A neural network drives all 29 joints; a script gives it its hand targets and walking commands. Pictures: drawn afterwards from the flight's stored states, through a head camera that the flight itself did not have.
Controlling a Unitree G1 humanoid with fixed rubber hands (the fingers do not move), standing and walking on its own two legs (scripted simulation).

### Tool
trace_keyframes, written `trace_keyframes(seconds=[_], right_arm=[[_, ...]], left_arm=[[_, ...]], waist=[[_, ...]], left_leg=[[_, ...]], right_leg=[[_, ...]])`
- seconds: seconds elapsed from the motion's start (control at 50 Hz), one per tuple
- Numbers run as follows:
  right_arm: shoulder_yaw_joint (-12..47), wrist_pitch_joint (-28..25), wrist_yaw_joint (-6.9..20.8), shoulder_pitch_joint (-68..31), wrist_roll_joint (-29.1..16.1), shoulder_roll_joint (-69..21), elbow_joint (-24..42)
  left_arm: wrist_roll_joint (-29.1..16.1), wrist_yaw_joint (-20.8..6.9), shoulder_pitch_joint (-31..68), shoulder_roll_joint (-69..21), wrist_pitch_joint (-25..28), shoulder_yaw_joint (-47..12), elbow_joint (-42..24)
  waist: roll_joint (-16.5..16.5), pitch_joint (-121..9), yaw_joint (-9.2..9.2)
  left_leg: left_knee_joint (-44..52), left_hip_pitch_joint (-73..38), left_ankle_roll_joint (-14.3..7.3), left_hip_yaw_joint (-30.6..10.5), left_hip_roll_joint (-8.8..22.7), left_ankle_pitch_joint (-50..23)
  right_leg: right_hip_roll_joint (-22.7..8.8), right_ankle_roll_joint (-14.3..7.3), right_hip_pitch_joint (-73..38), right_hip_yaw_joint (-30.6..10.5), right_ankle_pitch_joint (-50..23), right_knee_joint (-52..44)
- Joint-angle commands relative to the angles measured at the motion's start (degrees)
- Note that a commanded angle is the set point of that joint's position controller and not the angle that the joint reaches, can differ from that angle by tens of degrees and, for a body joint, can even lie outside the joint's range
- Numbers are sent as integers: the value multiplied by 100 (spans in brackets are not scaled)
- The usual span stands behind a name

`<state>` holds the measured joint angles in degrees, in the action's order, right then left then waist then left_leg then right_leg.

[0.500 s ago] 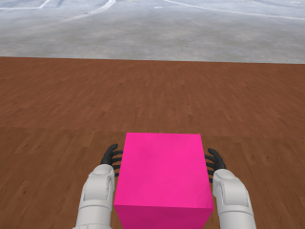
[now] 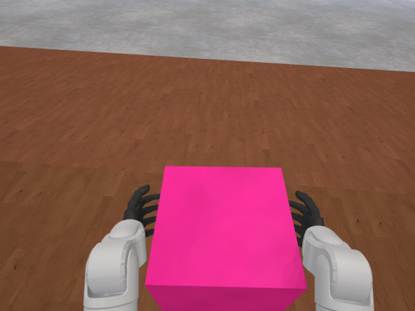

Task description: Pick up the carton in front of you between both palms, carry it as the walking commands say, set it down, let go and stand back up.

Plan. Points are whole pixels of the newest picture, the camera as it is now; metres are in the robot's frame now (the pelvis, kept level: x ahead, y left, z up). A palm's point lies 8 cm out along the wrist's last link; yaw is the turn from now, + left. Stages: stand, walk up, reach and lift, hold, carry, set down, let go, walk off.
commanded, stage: carry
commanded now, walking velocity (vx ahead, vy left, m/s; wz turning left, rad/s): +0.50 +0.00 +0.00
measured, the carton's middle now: (221, 248) +0.27 +0.01 +0.01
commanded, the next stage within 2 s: none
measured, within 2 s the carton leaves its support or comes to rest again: neither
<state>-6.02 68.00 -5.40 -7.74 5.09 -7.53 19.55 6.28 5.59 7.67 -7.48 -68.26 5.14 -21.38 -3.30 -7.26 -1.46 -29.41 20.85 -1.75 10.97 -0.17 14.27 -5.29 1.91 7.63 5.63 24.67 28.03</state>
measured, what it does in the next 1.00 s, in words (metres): walks ahead: right foot, then left foot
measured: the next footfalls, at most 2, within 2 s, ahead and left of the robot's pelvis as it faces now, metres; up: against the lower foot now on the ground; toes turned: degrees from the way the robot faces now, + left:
right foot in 0.36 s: +0.41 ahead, -0.10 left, +0.00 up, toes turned -11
left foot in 0.90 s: +0.77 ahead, +0.08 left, +0.00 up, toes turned +12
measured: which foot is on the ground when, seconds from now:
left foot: down 0.00-0.36, up 0.38-0.88, down 0.90-1.00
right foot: down 0.00-0.00, up 0.02-0.34, down 0.36-0.92, up 0.94-1.00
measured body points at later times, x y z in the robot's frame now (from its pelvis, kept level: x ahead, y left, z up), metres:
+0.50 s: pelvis +0.31 -0.04 +0.00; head +0.33 -0.04 +0.45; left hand +0.57 +0.13 +0.05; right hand +0.60 -0.17 +0.05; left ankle +0.15 +0.06 -0.63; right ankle +0.37 -0.09 -0.73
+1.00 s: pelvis +0.65 +0.01 +0.00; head +0.67 +0.02 +0.45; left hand +0.94 +0.15 +0.07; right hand +0.93 -0.15 +0.07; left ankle +0.73 +0.07 -0.73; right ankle +0.47 -0.10 -0.63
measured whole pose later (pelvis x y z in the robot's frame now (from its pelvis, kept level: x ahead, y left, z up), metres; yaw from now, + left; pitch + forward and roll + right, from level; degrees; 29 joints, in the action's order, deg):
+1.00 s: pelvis +0.65 +0.01 +0.00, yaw -2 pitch +3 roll +1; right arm -5.7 70.1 -5.6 -10.9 6.5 -7.9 18.0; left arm 6.9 4.6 10.1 -7.8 -70.2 7.7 -20.5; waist -1.6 -2.0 1.4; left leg -30.1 23.8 -5.8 15.4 1.6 9.7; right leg -3.5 -1.4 16.2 3.5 23.4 67.1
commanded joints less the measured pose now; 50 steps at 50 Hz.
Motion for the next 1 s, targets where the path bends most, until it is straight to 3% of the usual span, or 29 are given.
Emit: trace_keyframes(seconds=[0.0,0.02,0.04,0.06,0.08,0.12,0.22,0.26,0.3,0.32,0.34,0.36,0.38,0.4,0.42,0.44,0.46,0.48,0.52,0.62,0.74,0.8,0.84,0.86,0.88,0.9,0.92,0.94,0.98], right_arm=[[3874,54,1352,-2576,-2106,-4825,395],[3808,102,1304,-2732,-2035,-4770,436],[3798,164,1270,-2817,-2042,-4761,494],[3811,207,1253,-2903,-2065,-4788,525],[3853,239,1258,-2990,-2111,-4842,547],[3949,282,1321,-3081,-2242,-4948,536],[4072,261,1570,-2950,-2410,-5074,395],[4072,218,1633,-2800,-2395,-5109,341],[4084,164,1675,-2812,-2384,-5134,401],[4111,148,1686,-2821,-2390,-5131,440],[4110,124,1695,-2845,-2369,-5085,454],[4093,108,1708,-2901,-2328,-5030,435],[4188,127,1695,-2912,-2355,-5094,509],[4193,85,1682,-2945,-2336,-5065,497],[4200,35,1669,-2963,-2324,-5219,509],[4190,-20,1652,-2970,-2326,-5344,532],[4192,-71,1626,-2898,-2297,-5452,531],[4190,-116,1594,-2785,-2250,-5549,503],[4180,-207,1521,-2464,-2111,-5609,400],[4198,-294,1370,-2216,-1912,-5489,456],[4213,17,1329,-2461,-2089,-4962,771],[4176,200,1380,-2621,-2186,-4761,748],[4122,271,1411,-2677,-2233,-4701,687],[4078,286,1424,-2662,-2230,-4696,615],[4036,303,1443,-2748,-2225,-4694,614],[3984,267,1471,-2775,-2140,-4644,430],[3997,254,1480,-2657,-2223,-4873,320],[4008,227,1495,-2771,-2287,-5009,393],[4111,118,1521,-2997,-2345,-5371,507]], left_arm=[[-2553,-1481,3058,-4752,-195,-4128,-697],[-2617,-1519,3224,-4732,-270,-4168,-595],[-2634,-1545,3180,-4711,-302,-4093,-441],[-2645,-1555,3073,-4731,-318,-4044,-296],[-2614,-1551,2987,-4808,-321,-4011,-156],[-2458,-1509,2786,-4961,-300,-3919,63],[-1985,-1358,2362,-5262,-167,-3805,249],[-1924,-1340,2302,-5320,-122,-3825,202],[-1944,-1361,2291,-5362,-61,-3874,147],[-1972,-1377,2257,-5380,-32,-3886,132],[-2003,-1404,2314,-5387,-12,-3905,84],[-2012,-1427,2268,-5385,-23,-3911,81],[-1989,-1468,2360,-5318,35,-3866,200],[-2124,-1495,2300,-5469,50,-3934,185],[-2211,-1519,2404,-5589,89,-4004,78],[-2287,-1539,2492,-5713,121,-4063,-8],[-2363,-1558,2589,-5783,149,-4140,-105],[-2431,-1578,2604,-5818,173,-4194,-162],[-2514,-1632,2480,-5775,197,-4265,-218],[-2576,-1746,2296,-5413,179,-4248,-315],[-2351,-1637,2121,-4815,-63,-3954,-363],[-2222,-1561,2170,-4659,-197,-3835,-280],[-2191,-1536,2298,-4609,-266,-3805,-288],[-2194,-1536,2405,-4594,-295,-3810,-307],[-2203,-1544,2540,-4588,-310,-3816,-316],[-2270,-1533,2702,-4664,-358,-3913,-449],[-2259,-1551,2716,-4674,-347,-3904,-375],[-2246,-1553,2783,-4900,-304,-3948,-248],[-2304,-1574,2822,-5278,-169,-3995,-206]], waist=[[2054,-1507,346],[1906,-1191,320],[1220,-1051,315],[815,-1166,317],[539,-1127,310],[732,-999,302],[1065,-547,286],[1300,-401,283],[1437,-695,192],[1376,-979,99],[1158,-1279,5],[476,-1535,-126],[-1048,-1759,6],[-787,-1700,-11],[-581,-1580,-14],[-36,-1542,9],[250,-1446,51],[165,-1482,69],[-51,-1454,62],[-315,-984,38],[-431,-278,6],[-529,-84,31],[-631,-457,120],[-426,-824,228],[-7,-1238,338],[1503,-1882,333],[1899,-1770,313],[1513,-1644,302],[553,-1491,277]], left_leg=[[1561,-3642,-700,-3424,2044,-225],[1450,-3843,-1284,-3937,2418,-1339],[1251,-3804,-1369,-3573,2490,-2230],[1203,-3874,-1263,-3202,2408,-2450],[1290,-3770,-998,-2763,2232,-2421],[1463,-3595,-638,-2000,1870,-2737],[1610,-2821,-501,-782,1299,-3238],[1571,-2417,-384,-474,1236,-3827],[886,-2186,-180,-95,1192,-4641],[162,-1965,-37,186,1049,-4625],[-815,-1440,61,257,898,-3897],[-2198,-704,144,186,740,-2207],[-3808,1003,288,-206,-82,728],[-4591,1351,104,-977,125,1152],[-4766,1511,-43,-1104,404,962],[-4545,1476,-109,-1143,608,634],[-4149,1353,-117,-1169,739,388],[-3753,1170,-105,-1155,794,208],[-3192,1129,-48,-910,708,129],[-1797,1726,154,-408,574,-446],[-570,1705,96,82,391,-1093],[-88,1153,-67,292,237,-1262],[99,-83,-123,557,-89,-1138],[352,-1148,-124,727,-280,-920],[397,-2352,-160,-153,396,-430],[913,-3724,-1094,-3129,2133,652],[1706,-3725,-1384,-4213,2446,-229],[1500,-3626,-1312,-3485,2378,-915],[1371,-2902,-889,-2415,2126,-1932]], right_leg=[[327,32,2728,611,-388,2560],[343,-86,3665,16,645,3268],[95,-214,3966,-247,742,3710],[-39,-272,4110,-319,505,3767],[-129,-292,4076,-324,164,3426],[-3,-226,3815,-57,-319,2655],[357,-199,2954,594,-1479,887],[558,-275,2137,915,-2052,292],[758,-375,876,1119,-2487,48],[910,-423,-15,1279,-2372,-180],[746,-438,-995,1162,-1945,-163],[-338,-521,-1627,-260,-712,-409],[-1960,-1409,-2488,-3412,56,-1351],[-2052,-1600,-2195,-3742,-264,-1749],[-1856,-1513,-1930,-3082,-977,-1628],[-1690,-1366,-1660,-2513,-1563,-1537],[-1535,-1197,-1309,-2059,-1858,-1567],[-1412,-1049,-1135,-1658,-1844,-1633],[-1276,-999,-1079,-1162,-2049,-1728],[-1009,-1003,-1418,-451,-2922,-1796],[-769,-921,-1524,159,-3901,-1628],[-762,-818,-1526,388,-4725,-1380],[-691,-644,-1353,737,-5739,-413],[-465,-499,-968,1001,-5562,576],[-344,-381,-39,864,-3989,1731],[310,-136,1729,607,-2311,3682],[724,-169,2673,-56,163,4658],[322,-331,2976,-492,84,5143],[-103,-467,2906,-607,-480,4602]])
